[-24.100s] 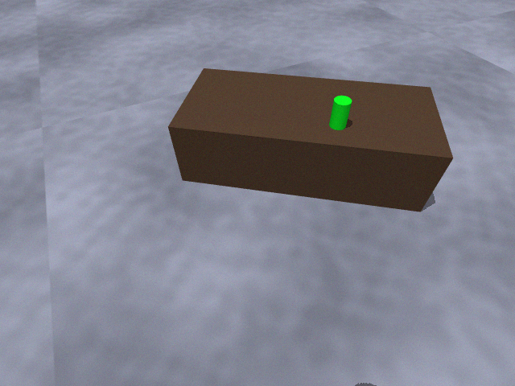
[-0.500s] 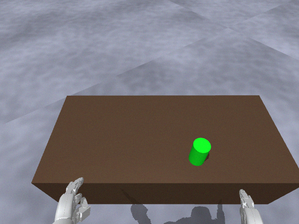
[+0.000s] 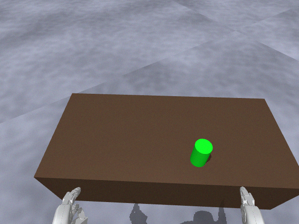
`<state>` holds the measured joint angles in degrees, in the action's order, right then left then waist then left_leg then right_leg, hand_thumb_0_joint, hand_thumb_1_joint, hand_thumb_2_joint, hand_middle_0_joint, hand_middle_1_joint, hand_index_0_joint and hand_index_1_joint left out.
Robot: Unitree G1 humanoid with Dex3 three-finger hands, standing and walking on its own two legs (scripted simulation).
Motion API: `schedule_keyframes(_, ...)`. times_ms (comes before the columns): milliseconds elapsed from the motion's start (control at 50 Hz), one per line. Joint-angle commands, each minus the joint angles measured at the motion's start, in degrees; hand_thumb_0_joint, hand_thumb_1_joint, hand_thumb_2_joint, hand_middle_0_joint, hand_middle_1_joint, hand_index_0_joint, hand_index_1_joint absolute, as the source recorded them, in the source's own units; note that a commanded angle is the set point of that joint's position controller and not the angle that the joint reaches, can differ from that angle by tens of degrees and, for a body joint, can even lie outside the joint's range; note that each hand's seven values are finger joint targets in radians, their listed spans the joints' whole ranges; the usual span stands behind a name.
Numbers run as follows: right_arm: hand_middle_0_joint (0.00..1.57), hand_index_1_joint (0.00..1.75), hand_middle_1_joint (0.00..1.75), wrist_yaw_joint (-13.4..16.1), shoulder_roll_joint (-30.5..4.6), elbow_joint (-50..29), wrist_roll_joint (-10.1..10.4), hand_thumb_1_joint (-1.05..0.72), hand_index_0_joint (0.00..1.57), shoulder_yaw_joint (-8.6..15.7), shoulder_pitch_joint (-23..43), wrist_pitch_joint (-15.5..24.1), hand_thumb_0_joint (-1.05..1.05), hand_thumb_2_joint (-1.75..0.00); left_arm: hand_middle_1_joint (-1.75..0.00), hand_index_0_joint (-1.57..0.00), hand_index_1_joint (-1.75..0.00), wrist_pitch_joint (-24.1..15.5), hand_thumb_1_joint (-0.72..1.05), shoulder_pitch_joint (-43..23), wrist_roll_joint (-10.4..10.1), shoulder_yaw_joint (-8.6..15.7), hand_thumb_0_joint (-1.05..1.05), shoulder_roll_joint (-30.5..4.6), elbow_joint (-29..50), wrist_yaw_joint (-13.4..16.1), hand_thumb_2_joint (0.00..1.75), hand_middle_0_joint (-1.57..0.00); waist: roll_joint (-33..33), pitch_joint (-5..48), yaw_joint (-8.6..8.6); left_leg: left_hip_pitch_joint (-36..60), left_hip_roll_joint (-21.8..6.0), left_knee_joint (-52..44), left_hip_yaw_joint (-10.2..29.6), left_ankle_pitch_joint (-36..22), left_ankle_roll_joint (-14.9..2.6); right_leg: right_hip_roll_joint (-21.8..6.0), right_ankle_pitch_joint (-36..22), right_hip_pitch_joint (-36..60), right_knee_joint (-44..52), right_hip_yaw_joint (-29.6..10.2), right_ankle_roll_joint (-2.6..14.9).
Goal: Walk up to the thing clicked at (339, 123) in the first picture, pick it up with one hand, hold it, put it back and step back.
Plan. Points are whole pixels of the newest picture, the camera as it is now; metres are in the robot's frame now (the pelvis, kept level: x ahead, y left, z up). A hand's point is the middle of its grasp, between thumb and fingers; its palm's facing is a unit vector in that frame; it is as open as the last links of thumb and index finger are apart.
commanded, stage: home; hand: right
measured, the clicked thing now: (200, 153) +0.50 -0.21 -0.30
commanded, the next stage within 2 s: stand in 1.26 s
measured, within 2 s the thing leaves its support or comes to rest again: neither
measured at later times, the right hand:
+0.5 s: hand (229, 223) +0.17 -0.19 -0.06, palm faces +0.14 +0.96 -0.26, open 17.5 cm
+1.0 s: hand (227, 220) +0.18 -0.18 -0.06, palm faces +0.13 +0.96 -0.26, open 17.6 cm
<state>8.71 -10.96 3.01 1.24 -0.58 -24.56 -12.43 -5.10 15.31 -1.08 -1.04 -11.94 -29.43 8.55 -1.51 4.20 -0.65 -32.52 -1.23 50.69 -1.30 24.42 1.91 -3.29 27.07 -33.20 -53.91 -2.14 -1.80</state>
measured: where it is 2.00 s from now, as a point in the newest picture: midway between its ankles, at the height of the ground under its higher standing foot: outside the picture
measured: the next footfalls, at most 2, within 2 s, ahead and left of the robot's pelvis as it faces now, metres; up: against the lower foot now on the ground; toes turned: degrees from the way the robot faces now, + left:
none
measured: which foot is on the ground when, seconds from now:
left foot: down 0.00-1.00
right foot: down 0.00-1.00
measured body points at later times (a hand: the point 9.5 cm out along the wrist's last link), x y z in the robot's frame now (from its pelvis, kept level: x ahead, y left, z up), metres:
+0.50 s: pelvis +0.00 -0.01 +0.00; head +0.02 -0.01 +0.45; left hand +0.17 +0.23 -0.07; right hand +0.16 -0.24 -0.04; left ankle +0.01 +0.14 -0.69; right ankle +0.00 -0.14 -0.69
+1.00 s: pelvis +0.01 +0.00 -0.01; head +0.03 -0.01 +0.44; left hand +0.18 +0.24 -0.07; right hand +0.17 -0.23 -0.04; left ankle +0.01 +0.14 -0.69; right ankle +0.00 -0.14 -0.69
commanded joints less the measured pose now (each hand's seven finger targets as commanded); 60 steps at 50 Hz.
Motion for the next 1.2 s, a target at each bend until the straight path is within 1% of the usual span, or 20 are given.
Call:
schedule_keyframes(0,0.05,0.05,0.05,0.52,-4.94,-10.94,-0.72,0.58,0.05,2.72,1.05,2.49,0.0,-0.04,-0.3,-0.2,-0.3,-3.83,0.9,-4.79,0.08,3.04,0.0,-6.88,8.95,0.68,0.9,-0.2,0.41,5.27,0.32,3.28,2.14,-8.21,-2.88,-7.32,-1.4,2.42,-9.71,2.43,9.61,2.84,1.58)
schedule_keyframes(60,0.05,0.05,0.05,0.6,-5.68,-11.18,-0.79,0.57,0.05,3.81,0.33,2.26,0.0,-0.04,-0.3,-0.2,-0.3,-4.02,0.9,-4.58,0.17,3.13,0.0,-6.98,8.87,0.63,0.9,-0.2,-0.39,6.7,0.46,3.64,2.22,-7.18,-3.03,-8.74,-1.53,2.15,-11.43,2.74,9.49,2.36,1.4)
schedule_keyframes(100,0.05,0.05,0.05,0.53,-6.0,-11.94,-0.73,0.57,0.05,3.98,1.13,2.18,0.0,-0.04,-0.3,-0.2,-0.3,-4.19,0.9,-4.73,0.17,2.97,0.0,-6.99,8.86,0.57,0.9,-0.2,-1.5,5.26,0.45,2.84,2.27,-7.22,-3.01,-6.84,-1.66,1.96,-9.3,2.04,10.31,1.99,1.22)
schedule_keyframes(160,0.05,0.05,0.05,0.34,-5.61,-12.9,-0.59,0.57,0.05,3.02,2.62,2.13,0.0,-0.04,-0.3,-0.2,-0.3,-4.39,0.9,-4.44,0.18,2.92,0.0,-7.12,8.76,0.68,0.9,-0.2,-1.59,5.12,-0.21,2.01,2.4,-7.16,-3.07,-5.88,-1.66,1.69,-8.05,2.16,10.68,1.53,1.12)
schedule_keyframes(180,0.05,0.05,0.05,0.36,-5.38,-14.15,-0.59,0.59,0.05,2.98,1.93,2.22,0.0,-0.03,-0.3,-0.2,-0.3,-4.55,0.9,-5.01,0.25,2.76,0.0,-6.71,9.15,0.66,0.9,-0.2,-2.26,5.93,0.42,2.97,2.22,-7.15,-2.93,-6.25,-1.79,1.92,-8.59,2.31,10.22,1.86,1.04)
schedule_keyframes(200,0.05,0.05,0.05,0.33,-5.29,-13.14,-0.58,0.58,0.05,2.59,2.09,2.01,0.0,-0.04,-0.3,-0.2,-0.3,-4.54,0.9,-4.83,0.25,2.67,0.0,-6.74,9.19,0.79,0.9,-0.2,-0.77,5.3,-0.33,2.26,2.34,-7.67,-2.86,-5.52,-1.58,2.13,-7.61,1.73,9.84,2.22,1.38)
schedule_keyframes(300,0.05,0.05,0.05,0.3,-4.78,-13.28,-0.74,0.58,0.05,2.15,-0.26,1.69,0.0,-0.03,-0.3,-0.2,-0.3,-4.82,0.9,-4.64,0.28,2.77,0.0,-6.64,9.09,0.94,0.9,-0.2,-0.75,7.05,0.18,3.27,2.18,-6.81,-3.01,-8.52,-1.58,2.3,-11.07,2.47,8.79,2.39,1.34)
schedule_keyframes(380,0.05,0.05,0.05,0.46,-5.17,-13.04,-0.9,0.58,0.05,3.06,-0.06,1.41,0.0,-0.04,-0.3,-0.2,-0.3,-4.92,0.9,-4.48,0.4,2.88,0.0,-6.67,8.98,0.95,0.9,-0.2,-0.16,7.7,0.22,3.46,2.24,-6.33,-3.15,-9.37,-1.58,2.1,-12.14,2.57,8.61,2.07,1.3)
schedule_keyframes(460,0.05,0.05,0.05,0.44,-5.77,-13.99,-0.64,0.59,0.05,3.31,1.55,1.23,0.0,-0.03,-0.3,-0.2,-0.3,-4.89,0.9,-4.85,0.35,2.65,0.0,-6.73,9.25,1.18,0.9,-0.2,-0.51,5.43,-0.23,2.13,2.19,-7.43,-2.74,-6.13,-1.44,2.35,-8.09,1.22,8.85,2.4,1.53)
schedule_keyframes(500,0.05,0.05,0.05,0.46,-5.81,-14.46,-0.8,0.59,0.05,3.36,1.27,1.05,0.0,-0.03,-0.3,-0.2,-0.3,-5.05,0.9,-4.67,0.47,2.87,0.0,-6.64,9.13,1.42,0.9,-0.2,-0.2,6.52,-0.24,2.43,2.1,-7.56,-2.74,-6.31,-1.39,2.48,-8.29,1.38,8.58,2.53,1.71)
schedule_keyframes(560,0.05,0.05,0.05,0.31,-5.14,-15.09,-0.68,0.57,0.05,2.77,0.65,0.83,0.0,-0.04,-0.3,-0.2,-0.3,-5.17,0.9,-4.57,0.41,2.71,0.0,-6.47,9.15,1.35,0.9,-0.2,-1.21,6.94,-0.08,2.71,2.14,-6.61,-3.01,-8.43,-1.49,2.27,-10.78,2.18,8.42,2.34,1.46)
schedule_keyframes(580,0.05,0.05,0.05,0.43,-5.48,-14.22,-0.76,0.58,0.05,3.38,-0.73,0.74,0.0,-0.03,-0.3,-0.2,-0.3,-5.19,0.9,-4.52,0.47,2.83,0.0,-6.55,9.05,1.34,0.9,-0.2,-0.34,8.06,0.32,3.5,2.13,-6.12,-3.11,-9.76,-1.52,2.21,-12.38,2.31,8.03,2.13,1.48)
schedule_keyframes(600,0.05,0.05,0.05,0.41,-4.87,-14.19,-0.77,0.56,0.05,2.54,-0.1,0.69,0.0,-0.05,-0.3,-0.2,-0.3,-5.11,0.9,-4.48,0.37,2.88,0.0,-6.74,9.18,1.3,0.9,-0.2,-0.18,7.41,-0.12,2.85,2.23,-5.97,-3.06,-10.01,-1.5,2.11,-12.7,2.33,8.2,2.12,1.35)
schedule_keyframes(700,0.05,0.05,0.05,0.32,-5.59,-14.53,-0.83,0.58,0.05,3.27,-0.11,0.41,0.0,-0.04,-0.3,-0.2,-0.3,-4.87,0.9,-3.95,0.47,3.15,0.0,-6.87,9.04,1.1,0.9,-0.2,-1.1,7.49,0.37,2.8,2.29,-5.56,-3.44,-9.99,-1.61,1.9,-13.33,2.08,8.49,1.67,1.11)
schedule_keyframes(780,0.05,0.05,0.05,0.36,-5.46,-14.4,-1.01,0.57,0.05,3.22,-0.82,0.13,0.0,-0.04,-0.3,-0.2,-0.3,-4.77,0.9,-3.83,0.49,3.22,0.0,-6.78,9.13,1.33,0.9,-0.2,-0.36,9.44,0.0,3.83,2.12,-5.1,-3.1,-13.2,-1.42,2.16,-16.34,3.03,7.14,2.25,1.26)
schedule_keyframes(820,0.05,0.05,0.05,0.33,-5.3,-14.31,-1.07,0.58,0.05,3.06,-0.92,-0.17,0.0,-0.03,-0.3,-0.2,-0.3,-4.71,0.9,-3.93,0.55,3.14,0.0,-6.61,8.98,1.36,0.9,-0.2,-0.62,9.21,0.01,3.63,2.12,-5.24,-2.96,-13.12,-1.44,2.19,-16.06,3.12,6.92,2.32,1.3)
schedule_keyframes(880,0.05,0.04,0.04,0.27,-5.84,-15.06,-0.98,0.59,0.05,3.38,0.65,-0.2,0.0,-0.03,-0.3,-0.2,-0.3,-4.74,0.9,-4.32,0.51,2.94,0.0,-6.55,9.04,1.39,0.9,-0.2,-0.39,6.98,-0.1,2.89,1.92,-6.56,-2.57,-10.02,-1.14,2.62,-11.81,1.3,7.23,2.79,1.57)
schedule_keyframes(1000,0.05,0.05,0.05,0.28,-6.04,-14.91,-1.05,0.57,0.05,3.72,-0.42,-0.71,0.0,-0.04,-0.3,-0.2,-0.3,-4.66,0.9,-4.16,0.55,3.09,0.0,-6.6,9.08,1.6,0.9,-0.2,0.02,8.08,0.0,2.87,1.86,-6.41,-2.41,-9.89,-1.21,2.64,-11.89,1.81,6.95,2.81,1.69)
schedule_keyframes(1120,0.05,0.05,0.05,0.22,-5.83,-15.03,-1.16,0.57,0.05,3.71,-0.8,-1.06,0.0,-0.04,-0.3,-0.2,-0.3,-4.54,0.9,-3.89,0.57,3.16,0.0,-6.52,9.33,1.73,0.9,-0.2,0.72,9.54,0.0,3.77,1.81,-5.49,-2.69,-13.21,-1.11,2.42,-15.51,2.58,6.2,2.61,1.59)
schedule_keyframes(1180,0.05,0.04,0.04,0.2,-5.52,-15.71,-0.99,0.59,0.05,3.02,0.62,-1.27,0.0,-0.03,-0.3,-0.2,-0.3,-4.52,0.9,-3.95,0.48,2.85,0.0,-6.55,9.09,1.74,0.9,-0.2,-0.53,7.43,-0.48,2.16,1.85,-5.8,-2.57,-11.45,-1.17,2.38,-13.35,1.83,6.63,2.64,1.57)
